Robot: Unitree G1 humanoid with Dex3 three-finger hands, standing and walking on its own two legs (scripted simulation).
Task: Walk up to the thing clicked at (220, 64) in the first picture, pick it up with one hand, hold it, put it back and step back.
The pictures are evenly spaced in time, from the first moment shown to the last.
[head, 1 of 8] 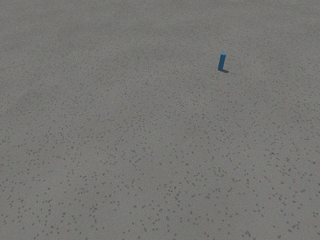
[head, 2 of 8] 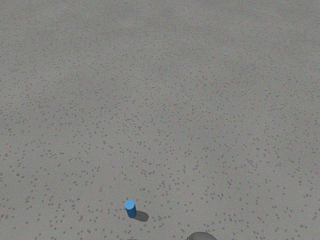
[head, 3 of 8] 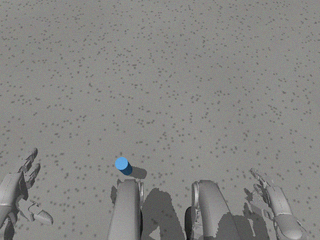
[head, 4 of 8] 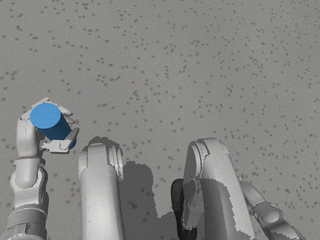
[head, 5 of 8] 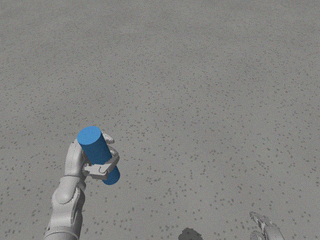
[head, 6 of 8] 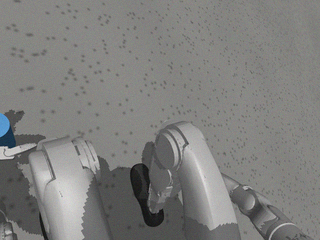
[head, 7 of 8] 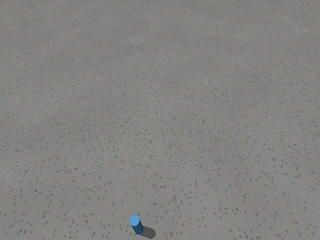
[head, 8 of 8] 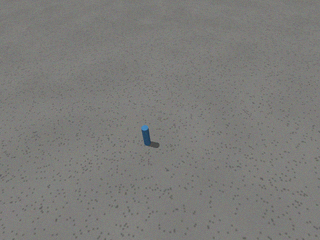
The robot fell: no
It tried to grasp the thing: yes
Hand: left
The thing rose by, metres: 0.69
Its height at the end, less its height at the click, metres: +0.00
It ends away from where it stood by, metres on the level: 0.03
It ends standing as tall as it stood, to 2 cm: yes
